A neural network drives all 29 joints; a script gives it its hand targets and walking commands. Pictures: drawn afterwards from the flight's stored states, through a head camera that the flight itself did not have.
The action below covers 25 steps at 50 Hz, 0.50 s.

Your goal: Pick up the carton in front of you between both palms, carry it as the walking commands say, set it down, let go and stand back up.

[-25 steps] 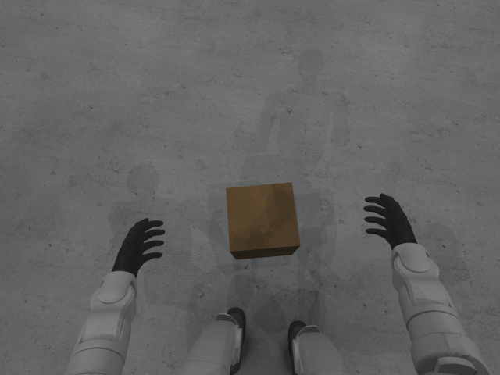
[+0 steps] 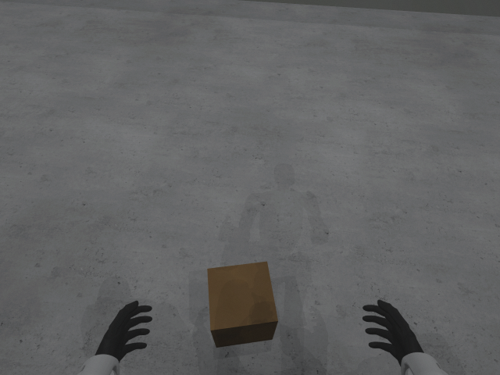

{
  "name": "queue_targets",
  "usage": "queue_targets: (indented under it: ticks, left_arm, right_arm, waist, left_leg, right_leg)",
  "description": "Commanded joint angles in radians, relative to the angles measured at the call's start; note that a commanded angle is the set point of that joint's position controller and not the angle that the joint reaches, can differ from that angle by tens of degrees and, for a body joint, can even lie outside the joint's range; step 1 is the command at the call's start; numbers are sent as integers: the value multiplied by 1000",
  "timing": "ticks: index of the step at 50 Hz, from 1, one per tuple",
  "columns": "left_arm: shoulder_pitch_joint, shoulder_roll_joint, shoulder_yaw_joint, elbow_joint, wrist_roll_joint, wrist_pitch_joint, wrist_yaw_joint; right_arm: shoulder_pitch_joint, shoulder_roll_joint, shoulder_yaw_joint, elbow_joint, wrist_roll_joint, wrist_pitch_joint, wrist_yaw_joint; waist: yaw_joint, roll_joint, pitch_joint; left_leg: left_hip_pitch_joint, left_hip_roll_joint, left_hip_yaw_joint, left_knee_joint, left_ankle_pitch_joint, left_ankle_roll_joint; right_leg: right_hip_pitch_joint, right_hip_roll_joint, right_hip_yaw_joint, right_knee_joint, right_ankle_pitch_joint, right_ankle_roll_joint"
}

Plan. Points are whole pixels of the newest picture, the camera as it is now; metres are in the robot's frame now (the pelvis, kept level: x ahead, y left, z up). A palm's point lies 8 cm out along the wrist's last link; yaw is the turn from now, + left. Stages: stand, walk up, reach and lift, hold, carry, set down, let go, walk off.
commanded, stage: let go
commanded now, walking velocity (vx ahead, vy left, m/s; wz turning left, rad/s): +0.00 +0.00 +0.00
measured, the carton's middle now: (241, 305) +0.41 +0.03 -0.65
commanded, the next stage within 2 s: stand in 0.32 s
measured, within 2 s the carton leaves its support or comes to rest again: neither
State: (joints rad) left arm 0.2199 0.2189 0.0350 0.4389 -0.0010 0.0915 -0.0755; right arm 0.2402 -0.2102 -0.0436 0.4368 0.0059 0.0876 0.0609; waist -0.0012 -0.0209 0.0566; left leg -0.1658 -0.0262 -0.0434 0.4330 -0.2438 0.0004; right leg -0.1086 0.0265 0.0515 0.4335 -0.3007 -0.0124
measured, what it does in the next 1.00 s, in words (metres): stands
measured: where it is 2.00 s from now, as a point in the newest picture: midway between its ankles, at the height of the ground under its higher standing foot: outside the picture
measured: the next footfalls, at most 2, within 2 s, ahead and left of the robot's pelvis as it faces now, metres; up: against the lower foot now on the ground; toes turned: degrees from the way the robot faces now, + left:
none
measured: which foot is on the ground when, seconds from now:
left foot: down 0.00-1.00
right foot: down 0.00-1.00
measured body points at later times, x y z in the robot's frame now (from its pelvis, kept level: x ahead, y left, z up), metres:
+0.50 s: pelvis +0.00 +0.01 -0.01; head +0.00 +0.02 +0.44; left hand +0.14 +0.29 -0.10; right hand +0.14 -0.27 -0.09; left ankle -0.01 +0.12 -0.74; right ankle -0.04 -0.11 -0.74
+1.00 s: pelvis +0.01 +0.02 +0.00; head +0.01 +0.04 +0.45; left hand +0.13 +0.32 -0.12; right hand +0.14 -0.28 -0.09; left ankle -0.01 +0.12 -0.74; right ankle -0.04 -0.11 -0.74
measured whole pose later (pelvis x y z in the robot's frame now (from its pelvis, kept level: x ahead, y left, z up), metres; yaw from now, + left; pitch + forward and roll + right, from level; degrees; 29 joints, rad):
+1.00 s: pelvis +0.01 +0.02 +0.00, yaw -1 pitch -1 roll +0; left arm 0.15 0.36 0.02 0.89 0.03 0.01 0.03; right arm 0.14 -0.34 -0.02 0.85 -0.03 0.00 -0.02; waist 0.01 -0.04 0.01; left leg -0.16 -0.04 -0.02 0.44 -0.26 0.03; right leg -0.10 0.01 0.07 0.42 -0.30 0.01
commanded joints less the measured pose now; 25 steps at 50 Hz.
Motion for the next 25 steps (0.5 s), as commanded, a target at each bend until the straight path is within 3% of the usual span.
queue_targets:
  ticks: [1, 2, 3, 4, 6, 7, 9, 10, 11, 13, 14, 15, 16, 17, 19, 20, 21, 22, 25]
  left_arm:
    - [-39, 88, 21, -101, 10, 5, -2]
    - [-22, 76, 25, -81, 3, 11, -3]
    - [-4, 112, 56, -78, 28, 18, 0]
    - [0, 111, 44, -78, 25, 22, 3]
    - [-19, 88, 35, -87, 20, 22, -1]
    - [-38, 117, 44, -137, 34, 70, 24]
    - [-48, 99, 21, -152, 24, 95, 37]
    - [-58, 134, 53, -159, 30, 101, 42]
    - [-46, 86, 20, -159, 16, 110, 42]
    - [-45, 95, 28, -141, 15, 120, 47]
    - [-46, 79, 14, -137, 14, 121, 46]
    - [-65, 98, 38, -150, 17, 126, 50]
    - [-78, 209, 59, -8, 37, 49, 92]
    - [-39, 211, 57, 24, 39, 14, 105]
    - [-68, 215, 59, 54, 47, -31, 101]
    - [-71, 211, 56, 73, 51, -43, 100]
    - [-85, 215, 52, 91, 48, -54, 91]
    - [-87, 201, 49, 104, 42, -61, 87]
    - [-79, 219, 50, 160, 42, -78, 86]
  right_arm:
    - [-66, -63, -4, -115, 12, -2, 2]
    - [-75, -79, -19, -117, 1, 8, 1]
    - [-51, -82, -15, -100, -4, 15, 5]
    - [-38, -84, -29, -103, -5, 18, 2]
    - [-62, -70, -18, -98, -6, 18, 5]
    - [-30, -98, -39, -71, -1, -4, -16]
    - [-55, -80, -16, -78, 6, -8, -21]
    - [-14, -86, -13, -31, 10, -1, -22]
    - [-58, -97, -6, -73, 5, -3, -25]
    - [-27, -75, -5, -38, 4, 3, -27]
    - [-67, -68, -5, -55, 8, 3, -27]
    - [-64, -94, -31, -37, -7, 6, -28]
    - [-60, -223, -46, 74, -55, -26, -59]
    - [-30, -211, -55, 82, -65, -41, -68]
    - [-62, -203, -38, 107, -61, -66, -69]
    - [-65, -195, -38, 124, -56, -72, -70]
    - [-75, -202, -39, 135, -52, -79, -66]
    - [-97, -218, -40, 149, -52, -85, -65]
    - [-97, -241, -41, 187, -52, -89, -71]
  waist:
    - [7, 32, -8]
    - [2, -5, -24]
    - [37, 3, -17]
    - [11, 6, -1]
    - [23, 17, -10]
    - [-2, 13, -96]
    - [-1, -22, -73]
    - [4, 10, -63]
    - [3, 5, -50]
    - [6, -21, -19]
    - [-3, 15, -19]
    - [-9, 1, -30]
    - [30, -87, 21]
    - [13, -37, 5]
    - [12, -5, -48]
    - [11, -35, -37]
    - [1, -9, -69]
    - [16, 6, -99]
    - [9, 60, -90]
  left_leg:
    - [95, -35, 47, -32, 177, -20]
    - [121, -29, 41, -41, 175, -19]
    - [97, -31, 45, -34, 179, -23]
    - [93, -30, 41, -40, 186, -18]
    - [109, -33, 48, -34, 192, -20]
    - [91, -52, 54, 2, 184, -25]
    - [75, -57, 53, 12, 164, -21]
    - [66, -53, 58, 6, 146, -26]
    - [62, -54, 58, 11, 146, -26]
    - [64, -53, 50, 3, 140, -25]
    - [43, -51, 50, 1, 147, -28]
    - [63, -43, 41, -5, 135, -27]
    - [-61, 48, -23, 11, 136, -29]
    - [-39, 46, -26, 17, 86, -14]
    - [-59, 59, -42, 8, 32, -7]
    - [-75, 55, -34, 19, 37, -1]
    - [-37, 55, -35, 17, 48, -4]
    - [-47, 60, -36, 30, 97, -1]
    - [-44, 80, -69, 5, 133, 5]
  right_leg:
    - [-76, -9, -18, -91, 216, 30]
    - [-73, 6, -28, -87, 206, 33]
    - [-40, -1, -26, -86, 185, 31]
    - [-46, 5, -25, -79, 225, 30]
    - [-44, 1, -23, -82, 231, 32]
    - [0, 4, -18, -34, 319, 33]
    - [-12, -2, -20, -25, 345, 39]
    - [-12, -1, -23, -23, 310, 38]
    - [-28, -1, -22, -27, 291, 32]
    - [-46, 1, -27, -32, 283, 31]
    - [-38, 3, -29, -34, 280, 28]
    - [-48, 0, -31, -33, 257, 27]
    - [-148, -43, -3, -17, 93, 35]
    - [-153, -55, 33, -48, 31, 23]
    - [-138, -61, 52, -39, -27, 9]
    - [-137, -76, 69, -54, -9, 4]
    - [-139, -76, 70, -47, 6, 5]
    - [-113, -74, 65, -37, 47, 7]
    - [-90, -69, 52, -12, 132, 12]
